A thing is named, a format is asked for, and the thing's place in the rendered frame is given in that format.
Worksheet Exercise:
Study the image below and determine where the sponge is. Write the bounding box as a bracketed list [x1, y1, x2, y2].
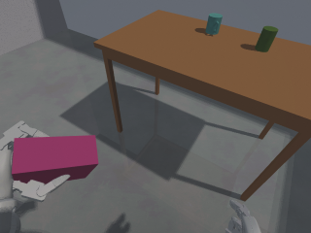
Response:
[12, 135, 99, 184]

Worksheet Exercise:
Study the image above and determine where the right robot hand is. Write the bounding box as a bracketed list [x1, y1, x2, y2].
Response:
[225, 199, 261, 233]

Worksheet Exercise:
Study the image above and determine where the table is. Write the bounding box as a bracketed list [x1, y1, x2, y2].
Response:
[93, 10, 311, 201]

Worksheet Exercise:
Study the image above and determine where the left robot hand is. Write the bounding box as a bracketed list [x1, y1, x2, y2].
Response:
[0, 120, 71, 203]

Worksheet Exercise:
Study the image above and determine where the left robot forearm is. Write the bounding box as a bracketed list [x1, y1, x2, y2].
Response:
[0, 198, 21, 233]

